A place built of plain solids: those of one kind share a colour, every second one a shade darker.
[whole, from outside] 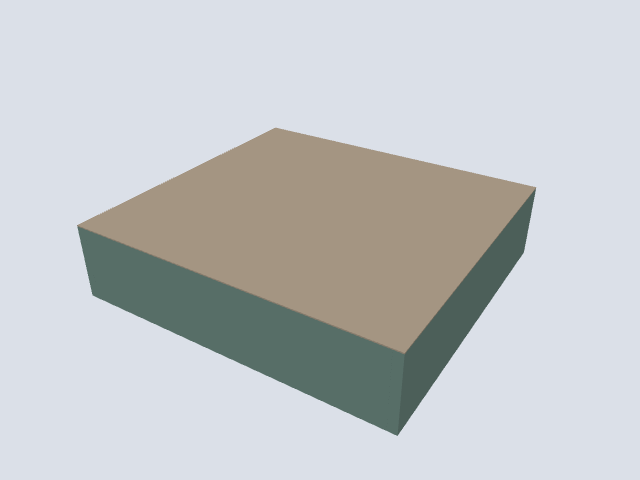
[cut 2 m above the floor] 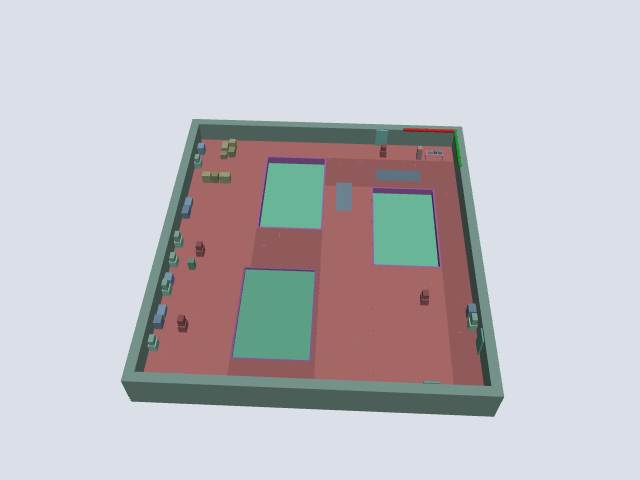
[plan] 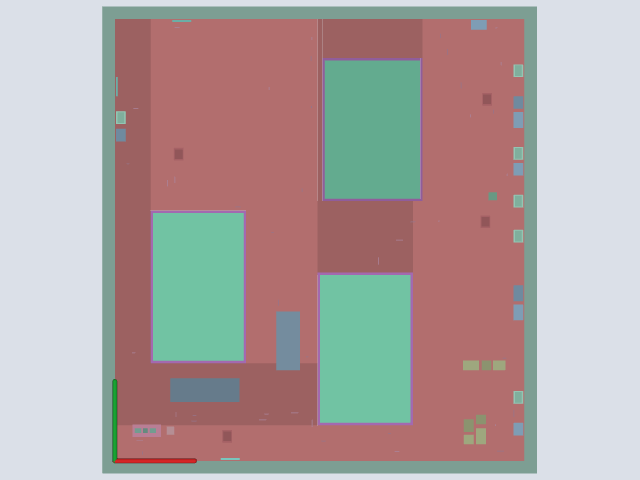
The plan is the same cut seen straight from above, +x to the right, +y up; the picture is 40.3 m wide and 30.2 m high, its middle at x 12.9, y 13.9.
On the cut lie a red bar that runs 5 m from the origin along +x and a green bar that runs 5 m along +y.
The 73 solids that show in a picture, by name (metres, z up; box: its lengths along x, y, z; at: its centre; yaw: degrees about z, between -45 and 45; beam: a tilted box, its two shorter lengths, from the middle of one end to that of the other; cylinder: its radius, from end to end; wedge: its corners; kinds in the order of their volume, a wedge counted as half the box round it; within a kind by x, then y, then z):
{
 "floor_deck_1": {"box": [2.25, 21.65, 1.3], "at": [1.12, 16.98, -0.65]},
 "floor_deck_2": {"box": [6.0, 12.05, 1.3], "at": [5.25, 21.77, -0.65]},
 "floor_deck_3": {"box": [12.75, 3.9, 1.3], "at": [6.38, 4.2, -0.65]},
 "floor_deck_4": {"box": [4.5, 21.65, 1.3], "at": [10.5, 16.98, -0.65]},
 "floor_deck_5": {"box": [25.75, 2.25, 1.3], "at": [12.88, 1.12, -0.65]},
 "floor_deck_6": {"box": [0.3, 11.45, 1.3], "at": [12.9, 22.07, -0.65]},
 "floor_deck_7": {"box": [6.0, 4.5, 1.3], "at": [15.75, 14.1, -0.65]},
 "floor_deck_8": {"box": [6.3, 2.45, 1.3], "at": [16.2, 26.57, -0.65]},
 "floor_deck_9": {"box": [7.0, 14.1, 1.3], "at": [22.25, 9.3, -0.65]},
 "floor_deck_10": {"box": [6.4, 11.45, 1.3], "at": [22.55, 22.07, -0.65]},
 "wall_1": {"box": [0.8, 27.8, 6.94], "at": [-0.4, 13.9, 2.17]},
 "wall_2": {"box": [27.35, 0.8, 6.94], "at": [12.88, -0.4, 2.17]},
 "wall_3": {"box": [27.35, 0.8, 6.94], "at": [12.88, 28.2, 2.17]},
 "wall_4": {"box": [0.8, 27.8, 6.94], "at": [26.15, 13.9, 2.17]},
 "floor_lift_1": {"box": [5.7, 9.3, 0.61], "at": [5.25, 10.95, -1.0]},
 "floor_lift_2": {"box": [5.7, 9.3, 0.5], "at": [15.75, 7.05, -1.05]},
 "floor_lift_3": {"box": [6.0, 8.7, 1.12], "at": [16.2, 20.85, -0.74]},
 "ceil_1": {"box": [27.35, 29.4, 0.1], "at": [12.88, 13.9, 5.59]},
 "floor_trim_1": {"box": [0.15, 9.3, 1.3], "at": [2.33, 10.95, -0.65]},
 "floor_trim_2": {"box": [5.85, 0.15, 1.3], "at": [5.18, 15.68, -0.65]},
 "floor_trim_3": {"box": [6.0, 0.15, 1.3], "at": [5.25, 6.22, -0.65]},
 "floor_trim_4": {"box": [0.15, 9.45, 1.3], "at": [8.18, 11.02, -0.65]},
 "floor_trim_5": {"box": [0.15, 9.3, 1.3], "at": [12.82, 7.05, -0.65]},
 "floor_trim_6": {"box": [0.15, 8.7, 1.3], "at": [13.12, 20.85, -0.65]},
 "floor_trim_7": {"box": [5.85, 0.15, 1.3], "at": [15.68, 11.78, -0.65]},
 "floor_trim_8": {"box": [6.0, 0.15, 1.3], "at": [15.75, 2.33, -0.65]},
 "floor_trim_9": {"box": [6.15, 0.15, 1.3], "at": [16.13, 25.27, -0.65]},
 "floor_trim_10": {"box": [6.3, 0.15, 1.3], "at": [16.2, 16.43, -0.65]},
 "floor_trim_11": {"box": [0.15, 9.45, 1.3], "at": [18.68, 7.12, -0.65]},
 "floor_trim_12": {"box": [0.15, 8.85, 1.3], "at": [19.27, 20.92, -0.65]},
 "case_wall_1": {"box": [0.62, 0.8, 1.1], "at": [0.37, 20.5, 0.55]},
 "case_wall_2": {"box": [1.0, 0.62, 0.74], "at": [22.9, 27.43, 0.37]},
 "case_wall_3": {"box": [0.62, 0.8, 0.92], "at": [25.38, 2.0, 0.46]},
 "case_wall_4": {"box": [0.62, 1.0, 0.56], "at": [25.38, 9.35, 0.28]},
 "case_wall_5": {"box": [0.62, 1.0, 0.74], "at": [25.38, 10.55, 0.37]},
 "case_wall_6": {"box": [0.62, 0.8, 0.92], "at": [25.38, 18.35, 0.46]},
 "case_wall_7": {"box": [0.62, 1.0, 0.56], "at": [25.38, 21.45, 0.28]},
 "case_wall_8": {"box": [0.62, 0.8, 0.92], "at": [25.38, 22.55, 0.46]},
 "stack_wall_1": {"box": [0.62, 0.8, 0.74], "at": [0.37, 21.6, 0.37]},
 "stack_wall_2": {"box": [0.42, 0.68, 0.74], "at": [0.37, 21.6, 1.11]},
 "stack_wall_3": {"box": [0.62, 0.8, 0.74], "at": [25.38, 4.0, 0.37]},
 "stack_wall_4": {"box": [0.42, 0.68, 0.56], "at": [25.38, 4.0, 1.02]},
 "stack_wall_5": {"box": [0.62, 0.8, 0.74], "at": [25.38, 14.15, 0.37]},
 "stack_wall_6": {"box": [0.42, 0.68, 0.74], "at": [25.38, 14.15, 1.11]},
 "stack_wall_7": {"box": [0.62, 0.8, 0.74], "at": [25.38, 16.35, 0.37]},
 "stack_wall_8": {"box": [0.42, 0.68, 0.5], "at": [25.38, 16.35, 0.99]},
 "stack_wall_9": {"box": [0.62, 0.8, 0.74], "at": [25.38, 19.35, 0.37]},
 "stack_wall_10": {"box": [0.42, 0.68, 0.74], "at": [25.38, 19.35, 1.11]},
 "stack_wall_11": {"box": [0.62, 0.8, 0.74], "at": [25.38, 24.55, 0.37]},
 "stack_wall_12": {"box": [0.42, 0.68, 0.56], "at": [25.38, 24.55, 1.02]},
 "case_cases_1": {"box": [0.62, 0.6, 1.1], "at": [22.26, 1.35, 0.55]},
 "case_cases_2": {"box": [0.62, 0.8, 0.74], "at": [22.26, 2.22, 0.37]},
 "case_cases_3": {"box": [1.0, 0.62, 0.92], "at": [22.4, 6.01, 0.46]},
 "case_cases_4": {"box": [0.62, 1.0, 0.74], "at": [23.03, 1.55, 0.37]},
 "case_cases_5": {"box": [0.62, 0.6, 0.56], "at": [23.03, 2.61, 0.28]},
 "case_cases_6": {"box": [0.6, 0.62, 0.92], "at": [23.37, 6.01, 0.46]},
 "case_cases_7": {"box": [0.8, 0.62, 0.92], "at": [24.18, 6.01, 0.46]},
 "stack_stray_1": {"box": [0.62, 0.8, 0.74], "at": [4.01, 19.3, 0.37]},
 "stack_stray_2": {"box": [0.5, 0.6, 0.5], "at": [4.01, 19.3, 0.99]},
 "stack_stray_3": {"box": [0.62, 0.8, 0.74], "at": [7.06, 1.55, 0.37]},
 "stack_stray_4": {"box": [0.5, 0.6, 0.56], "at": [7.06, 1.55, 1.02]},
 "stack_stray_5": {"box": [0.62, 0.8, 0.74], "at": [23.31, 15.05, 0.37]},
 "stack_stray_6": {"box": [0.5, 0.6, 0.56], "at": [23.31, 15.05, 1.02]},
 "stack_stray_7": {"box": [0.62, 0.8, 0.74], "at": [23.41, 22.75, 0.37]},
 "stack_stray_8": {"box": [0.5, 0.6, 0.74], "at": [23.41, 22.75, 1.11]},
 "scenery_1": {"box": [0.12, 1.2, 2.5], "at": [0.12, 23.55, 1.25]},
 "scenery_2": {"box": [1.2, 0.12, 2.4], "at": [4.2, 27.68, 1.2]},
 "scenery_3": {"box": [1.2, 0.12, 2.8], "at": [7.25, 0.12, 1.4]},
 "vinyl_1": {"box": [4.35, 1.5, 0.05], "at": [5.66, 4.46, -0.02]},
 "vinyl_2": {"box": [1.5, 3.7, 0.05], "at": [10.89, 7.56, -0.02]},
 "chairs_props_1": {"box": [0.48, 0.52, 1.42], "at": [3.49, 1.9, 0.71]},
 "chairs_stray_1": {"box": [0.54, 0.5, 0.98], "at": [23.77, 16.65, 0.49]},
 "table_props_1": {"box": [1.8, 0.8, 0.05], "at": [2.0, 1.9, 0.76]}
}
